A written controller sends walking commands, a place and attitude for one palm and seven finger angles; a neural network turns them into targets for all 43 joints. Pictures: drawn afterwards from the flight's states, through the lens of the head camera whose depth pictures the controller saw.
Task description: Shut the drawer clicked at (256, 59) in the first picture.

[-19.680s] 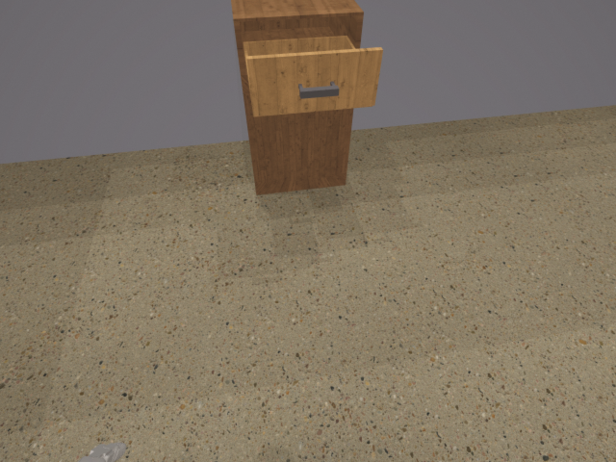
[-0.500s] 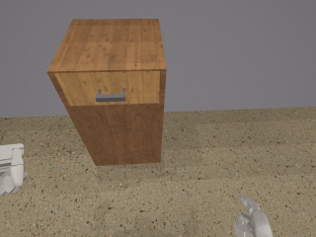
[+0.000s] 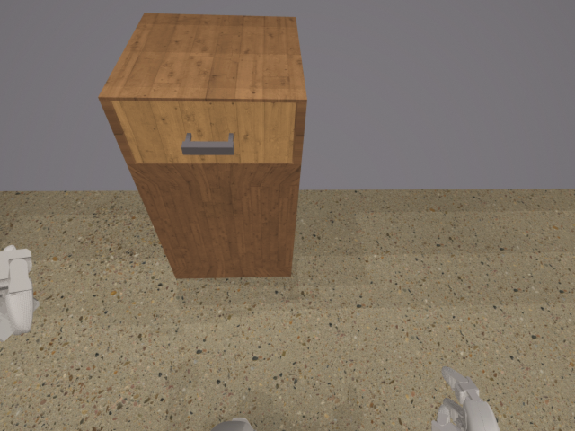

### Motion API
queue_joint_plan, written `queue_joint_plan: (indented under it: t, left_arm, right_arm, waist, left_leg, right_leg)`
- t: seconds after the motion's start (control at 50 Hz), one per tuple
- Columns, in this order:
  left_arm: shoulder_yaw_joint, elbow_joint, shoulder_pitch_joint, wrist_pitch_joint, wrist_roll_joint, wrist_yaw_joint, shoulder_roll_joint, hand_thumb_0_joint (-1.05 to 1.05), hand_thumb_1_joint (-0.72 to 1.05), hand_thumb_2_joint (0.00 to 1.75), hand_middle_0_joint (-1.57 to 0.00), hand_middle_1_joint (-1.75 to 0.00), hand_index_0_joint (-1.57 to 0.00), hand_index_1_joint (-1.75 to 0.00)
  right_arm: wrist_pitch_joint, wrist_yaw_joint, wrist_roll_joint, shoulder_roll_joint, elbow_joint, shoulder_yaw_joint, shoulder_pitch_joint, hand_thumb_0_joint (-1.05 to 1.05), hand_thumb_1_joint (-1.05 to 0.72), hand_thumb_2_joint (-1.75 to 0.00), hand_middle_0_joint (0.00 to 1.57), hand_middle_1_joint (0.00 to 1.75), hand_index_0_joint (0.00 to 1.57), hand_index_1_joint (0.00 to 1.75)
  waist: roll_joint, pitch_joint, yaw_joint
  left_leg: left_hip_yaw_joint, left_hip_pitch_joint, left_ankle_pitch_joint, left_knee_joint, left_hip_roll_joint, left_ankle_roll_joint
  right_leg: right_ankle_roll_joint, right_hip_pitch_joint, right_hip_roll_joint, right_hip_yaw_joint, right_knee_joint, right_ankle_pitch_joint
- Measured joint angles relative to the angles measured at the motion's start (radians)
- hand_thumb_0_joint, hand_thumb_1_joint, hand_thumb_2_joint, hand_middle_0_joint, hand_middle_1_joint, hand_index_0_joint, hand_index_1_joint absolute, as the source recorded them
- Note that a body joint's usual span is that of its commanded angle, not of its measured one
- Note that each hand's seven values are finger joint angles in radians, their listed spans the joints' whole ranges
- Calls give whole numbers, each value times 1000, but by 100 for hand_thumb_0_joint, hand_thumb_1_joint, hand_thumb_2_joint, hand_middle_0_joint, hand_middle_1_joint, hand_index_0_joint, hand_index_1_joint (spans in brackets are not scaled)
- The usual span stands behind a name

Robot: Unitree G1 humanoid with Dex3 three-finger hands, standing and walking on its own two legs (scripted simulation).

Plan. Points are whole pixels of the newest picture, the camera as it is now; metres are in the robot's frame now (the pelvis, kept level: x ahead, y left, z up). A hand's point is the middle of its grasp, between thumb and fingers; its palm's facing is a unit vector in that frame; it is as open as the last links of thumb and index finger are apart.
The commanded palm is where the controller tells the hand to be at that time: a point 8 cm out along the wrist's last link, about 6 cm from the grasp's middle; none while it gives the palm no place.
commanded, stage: step back with the hand held close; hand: left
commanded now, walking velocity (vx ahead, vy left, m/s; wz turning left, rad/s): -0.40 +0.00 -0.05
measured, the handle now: (209, 142) +0.72 +0.21 -0.06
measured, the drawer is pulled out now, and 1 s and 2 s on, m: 0.00 0.00 0.00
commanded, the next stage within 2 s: stop stepping back and stand still in 0.44 s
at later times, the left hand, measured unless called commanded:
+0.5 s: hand out of the picture +0.10 +0.25 +0.19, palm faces +0.40 -0.80 -0.44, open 3.2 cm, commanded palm +0.04 +0.28 +0.19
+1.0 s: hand out of the picture +0.02 +0.23 +0.18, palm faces +0.28 -0.85 -0.45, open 3.2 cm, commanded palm -0.01 +0.28 +0.19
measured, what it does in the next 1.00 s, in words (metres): walks backwards: right foot, then left foot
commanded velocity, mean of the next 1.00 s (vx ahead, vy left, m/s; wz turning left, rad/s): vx -0.12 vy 0.02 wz -0.04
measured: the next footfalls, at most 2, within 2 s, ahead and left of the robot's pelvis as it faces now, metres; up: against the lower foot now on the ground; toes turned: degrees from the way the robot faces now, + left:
right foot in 0.54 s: -0.13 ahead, -0.06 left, +0.00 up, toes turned -2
left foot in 0.66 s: +0.03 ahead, +0.09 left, +0.00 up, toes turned -2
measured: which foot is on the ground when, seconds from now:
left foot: down 0.00-0.56, up 0.58-0.64, down 0.66-0.82, up 0.84-1.00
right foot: down 0.00-0.24, up 0.26-0.52, down 0.54-1.00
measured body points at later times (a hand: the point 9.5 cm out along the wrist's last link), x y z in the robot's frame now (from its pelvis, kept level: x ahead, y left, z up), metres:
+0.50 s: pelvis -0.09 +0.00 +0.00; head -0.05 +0.03 +0.45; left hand +0.07 +0.29 +0.21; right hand +0.10 -0.21 -0.07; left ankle +0.09 +0.10 -0.72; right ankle -0.25 -0.13 -0.70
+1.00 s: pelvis -0.17 +0.01 +0.02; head -0.18 +0.04 +0.46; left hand +0.00 +0.28 +0.21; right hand -0.10 -0.27 -0.07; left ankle -0.12 +0.13 -0.70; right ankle -0.19 -0.11 -0.72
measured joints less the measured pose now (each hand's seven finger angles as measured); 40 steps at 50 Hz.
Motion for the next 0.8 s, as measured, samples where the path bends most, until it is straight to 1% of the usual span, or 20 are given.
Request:
queue_joint_plan:
  t: [0.06,0.16,0.2,0.24,0.28,0.34,0.38,0.42,0.48,0.52,0.54,0.56,0.6,0.62,0.66,0.68,0.72,0.76,0.78,0.8]
  left_arm:
    - [6,-3,4,-13,-11,-7,-13,1,88,89,-141,-160,-140,-160]
    - [-52,-31,11,-19,-33,-9,-31,1,88,89,-141,-160,-140,-160]
    - [-59,-44,18,-21,-34,-6,-25,1,88,89,-141,-160,-141,-160]
    - [-48,-53,25,-23,-35,-2,-8,1,88,89,-141,-160,-141,-160]
    - [-25,-49,20,-23,-28,-3,11,1,88,89,-141,-160,-141,-160]
    - [2,-25,-10,-16,-17,-5,23,1,88,89,-141,-160,-141,-160]
    - [11,-29,-18,-10,-27,-1,23,1,88,89,-141,-160,-141,-160]
    - [11,-47,-12,-4,-46,6,16,1,88,89,-141,-160,-141,-160]
    - [0,-64,10,-5,-71,8,-4,1,89,89,-141,-160,-140,-160]
    - [-4,-68,9,-13,-77,0,-4,1,89,89,-141,-160,-140,-160]
    - [-6,-70,2,-19,-74,-5,-4,1,89,89,-141,-160,-140,-160]
    - [-32,-60,-17,-23,-68,-13,-20,1,89,89,-141,-160,-141,-160]
    - [-73,-53,-39,-18,-57,-23,-26,1,89,89,-141,-160,-141,-160]
    - [-78,-60,-39,-14,-53,-27,-20,1,88,89,-141,-160,-141,-160]
    - [-58,-84,-15,3,-57,-33,-7,1,88,89,-141,-160,-141,-160]
    - [-45,-86,-11,12,-60,-32,-1,1,88,89,-141,-160,-141,-160]
    - [-32,-47,-41,30,-67,-28,16,1,88,89,-141,-160,-141,-160]
    - [-27,6,-57,51,-72,-22,24,1,88,89,-141,-160,-141,-160]
    - [-22,24,-50,64,-73,-19,28,1,88,89,-141,-160,-141,-160]
    - [-21,38,-37,76,-71,-18,31,1,88,89,-141,-160,-141,-160]
  right_arm:
    - [-3,7,-2,1,13,-5,-27,1,-91,-90,20,30,20,30]
    - [9,22,-8,-1,37,-15,-62,1,-91,-90,20,30,20,30]
    - [17,20,-7,0,40,-16,-70,1,-91,-90,20,30,20,30]
    - [19,14,-6,3,34,-15,-73,1,-91,-90,20,30,20,30]
    - [7,5,-9,8,25,-14,-73,1,-91,-90,20,30,20,30]
    - [-15,5,-16,31,33,-11,-70,1,-91,-90,20,30,20,30]
    - [-28,17,-20,47,40,-6,-61,1,-91,-90,20,30,20,30]
    - [-36,29,-21,61,52,3,-59,1,-91,-90,20,30,20,30]
    - [-49,39,-29,77,64,19,-81,1,-90,-90,20,30,20,30]
    - [-57,44,-37,87,63,29,-109,1,-90,-90,20,30,20,30]
    - [-57,45,-39,89,62,33,-128,1,-90,-89,20,30,20,30]
    - [-52,44,-38,82,75,33,-142,1,-90,-89,20,30,20,30]
    - [-37,33,-30,78,101,38,-130,1,-90,-89,20,30,20,30]
    - [-31,30,-24,79,107,43,-111,1,-90,-89,20,30,20,30]
    - [-19,24,-12,72,91,57,-68,1,-90,-89,20,30,20,30]
    - [-19,18,-7,66,81,56,-56,1,-90,-89,20,30,20,30]
    - [-25,11,-2,61,69,47,-56,1,-90,-89,20,30,20,30]
    - [-33,10,-2,47,53,44,-55,1,-90,-89,20,30,20,30]
    - [-30,10,-2,40,43,44,-52,1,-90,-89,20,30,20,30]
    - [-23,9,-1,33,31,40,-46,1,-90,-89,20,30,20,30]
  waist:
    - [10,18,7]
    - [-4,28,8]
    - [-10,28,5]
    - [-14,26,3]
    - [0,29,0]
    - [24,15,2]
    - [31,-10,6]
    - [21,-38,22]
    - [1,-63,55]
    - [-24,-55,79]
    - [-36,-42,92]
    - [-12,-22,95]
    - [-7,-6,92]
    - [-24,-13,90]
    - [-46,-42,77]
    - [-45,-51,57]
    - [-56,-35,19]
    - [-50,-18,-10]
    - [-47,-13,-24]
    - [-38,-9,-43]
  left_leg:
    - [-3,-22,-16,17,12,-9]
    - [-9,-43,-75,10,-6,-35]
    - [-6,-44,-47,-8,-9,-30]
    - [1,-44,31,-33,-5,-11]
    - [-2,-50,116,-47,11,9]
    - [-15,-63,125,-72,38,18]
    - [-1,-77,154,-115,65,20]
    - [17,-88,192,-169,78,6]
    - [57,-102,276,-251,91,-12]
    - [97,-121,306,-268,94,-24]
    - [115,-144,286,-239,98,-36]
    - [96,-159,210,-186,109,-48]
    - [71,-154,42,-52,91,-63]
    - [72,-130,15,-13,72,-62]
    - [76,-31,118,-53,49,-46]
    - [74,0,88,-87,43,-27]
    - [85,22,94,-113,25,-8]
    - [90,45,137,-155,23,-6]
    - [90,50,144,-167,23,-9]
    - [83,48,125,-165,21,-15]
  right_leg:
    - [-6,-17,11,-2,2,10]
    - [-4,-27,-6,-4,-34,53]
    - [4,-30,-11,-3,-44,67]
    - [7,-39,-10,-3,-40,67]
    - [5,-66,15,-2,67,-13]
    - [3,-72,66,-4,349,-123]
    - [-3,-17,73,-29,405,-185]
    - [-16,66,54,-58,341,-252]
    - [-36,197,23,-89,111,-317]
    - [-51,276,-6,-88,-101,-280]
    - [-59,288,-20,-71,-170,-233]
    - [-48,287,-6,-69,-166,-207]
    - [-23,300,-8,-57,-150,-190]
    - [-15,302,-21,-44,-142,-191]
    - [-4,281,-37,-27,-83,-206]
    - [-1,253,-42,-39,-21,-213]
    - [-5,193,-46,-32,101,-258]
    - [-14,156,-38,-44,97,-299]
    - [-22,151,-37,-60,55,-289]
    - [-34,154,-34,-69,30,-234]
